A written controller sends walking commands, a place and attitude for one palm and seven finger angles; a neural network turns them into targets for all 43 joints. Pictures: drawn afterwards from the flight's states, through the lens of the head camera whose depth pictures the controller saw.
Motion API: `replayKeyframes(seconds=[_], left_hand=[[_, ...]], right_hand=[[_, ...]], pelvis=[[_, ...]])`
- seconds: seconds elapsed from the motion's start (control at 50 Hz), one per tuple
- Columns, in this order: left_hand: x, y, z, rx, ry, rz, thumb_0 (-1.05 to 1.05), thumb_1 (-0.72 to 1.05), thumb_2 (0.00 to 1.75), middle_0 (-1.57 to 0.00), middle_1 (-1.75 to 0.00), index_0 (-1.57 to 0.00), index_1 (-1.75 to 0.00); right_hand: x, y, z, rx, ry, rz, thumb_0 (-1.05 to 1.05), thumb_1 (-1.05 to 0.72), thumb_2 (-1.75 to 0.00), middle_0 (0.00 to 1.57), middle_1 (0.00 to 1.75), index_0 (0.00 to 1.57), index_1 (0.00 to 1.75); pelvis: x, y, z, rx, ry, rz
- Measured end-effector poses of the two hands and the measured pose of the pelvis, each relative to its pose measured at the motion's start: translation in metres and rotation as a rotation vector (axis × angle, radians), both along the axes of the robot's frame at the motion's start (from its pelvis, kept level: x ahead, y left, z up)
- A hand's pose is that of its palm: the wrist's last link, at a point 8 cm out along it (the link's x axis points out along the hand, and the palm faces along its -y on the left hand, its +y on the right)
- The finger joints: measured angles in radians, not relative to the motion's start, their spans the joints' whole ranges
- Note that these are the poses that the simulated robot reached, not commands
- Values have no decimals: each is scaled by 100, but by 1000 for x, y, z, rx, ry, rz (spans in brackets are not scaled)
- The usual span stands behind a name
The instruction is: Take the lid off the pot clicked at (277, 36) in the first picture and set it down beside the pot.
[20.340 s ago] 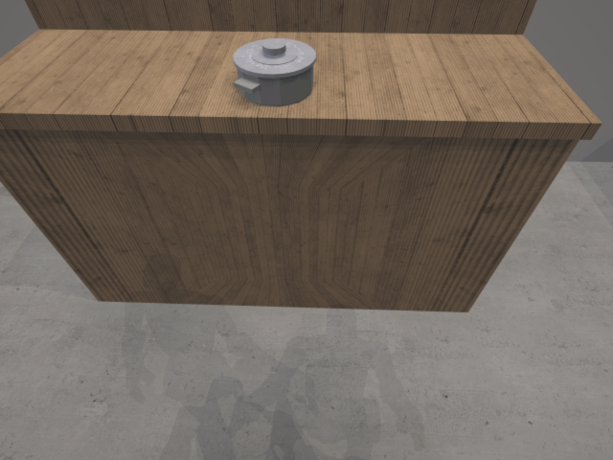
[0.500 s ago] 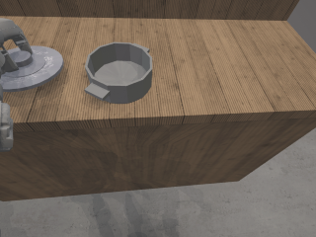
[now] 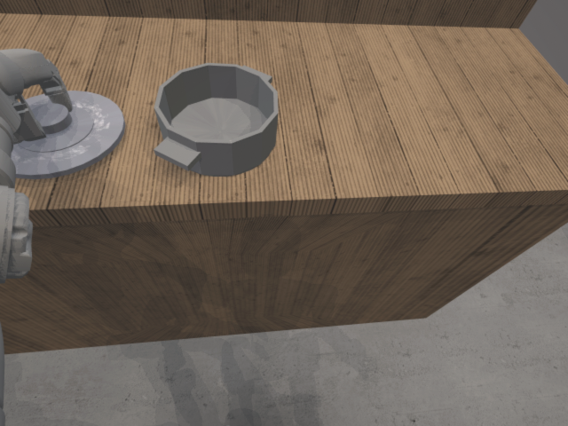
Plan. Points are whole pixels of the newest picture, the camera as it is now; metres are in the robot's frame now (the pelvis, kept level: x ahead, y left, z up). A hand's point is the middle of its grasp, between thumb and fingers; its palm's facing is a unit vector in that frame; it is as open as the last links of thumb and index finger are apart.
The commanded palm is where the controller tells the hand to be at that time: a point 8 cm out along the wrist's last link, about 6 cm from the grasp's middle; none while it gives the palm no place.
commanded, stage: open the fingers wide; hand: left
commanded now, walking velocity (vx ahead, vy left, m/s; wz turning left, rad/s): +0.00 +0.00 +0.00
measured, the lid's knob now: (49, 118) +0.53 +0.28 +0.11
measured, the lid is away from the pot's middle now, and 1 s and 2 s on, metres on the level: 0.23 0.23 0.23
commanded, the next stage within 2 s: raise the empty hand in 1.18 s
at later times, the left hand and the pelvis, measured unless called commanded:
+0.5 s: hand (25, 128) +0.48 +0.29 +0.14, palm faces -0.40 -0.09 -0.91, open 8.5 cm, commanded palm +0.50 +0.28 +0.21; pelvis +0.00 +0.00 +0.00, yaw +0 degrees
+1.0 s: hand (19, 121) +0.49 +0.29 +0.14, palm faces -0.38 -0.08 -0.92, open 10.5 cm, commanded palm +0.50 +0.28 +0.21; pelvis +0.00 +0.00 +0.00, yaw +0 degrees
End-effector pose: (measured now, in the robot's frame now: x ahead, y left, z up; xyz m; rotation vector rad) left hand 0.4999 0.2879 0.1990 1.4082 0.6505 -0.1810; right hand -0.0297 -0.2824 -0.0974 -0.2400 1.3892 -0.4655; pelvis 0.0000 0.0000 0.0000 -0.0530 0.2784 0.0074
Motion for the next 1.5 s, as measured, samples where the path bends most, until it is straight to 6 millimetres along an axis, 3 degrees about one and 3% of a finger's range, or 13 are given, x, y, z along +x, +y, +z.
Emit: replayKeyframes(seconds=[0.1,0.2,0.46,0.58,0.7,1.02,1.32,1.5], left_hand=[[6,1,-3,-16,-11,-1,13,38,82,-108,-122,-36,-95],[4,-2,-8,43,-96,-116,11,39,83,-107,-121,-35,-93],[-13,3,-4,50,-117,-123,7,36,81,-89,-112,-38,-91],[-15,4,-2,34,-130,-108,3,32,82,-79,-105,-41,-90],[-14,7,2,46,-140,-103,1,24,84,-70,-96,-45,-87],[-12,6,4,54,-141,-124,0,-5,86,-50,-71,-47,-70],[-12,1,5,52,-143,-120,0,-12,90,-49,-62,-49,-62],[-14,6,24,64,-173,-107,0,-13,91,-50,-60,-50,-60]], right_hand=[[-3,1,0,1,17,-15,0,-90,-90,20,30,20,30],[3,6,-3,34,24,-29,0,-91,-90,20,30,20,30],[57,10,-7,75,-64,41,0,-91,-90,20,30,20,30],[70,7,-5,64,-92,61,0,-91,-90,20,30,20,30],[67,3,-4,55,-81,59,0,-91,-90,20,30,20,30],[36,10,-6,73,-6,16,0,-91,-90,20,30,20,30],[34,14,-5,69,-36,17,0,-91,-90,20,30,20,30],[36,11,-3,63,-41,26,0,-91,-90,20,30,20,30]], pelvis=[[3,1,-1,-1,11,-4],[6,1,-1,0,4,-14],[4,0,1,-1,-23,8],[3,-1,1,0,-33,9],[4,0,1,0,-33,8],[3,4,1,-2,-33,7],[-1,5,1,0,-38,2],[0,5,2,0,-43,7]])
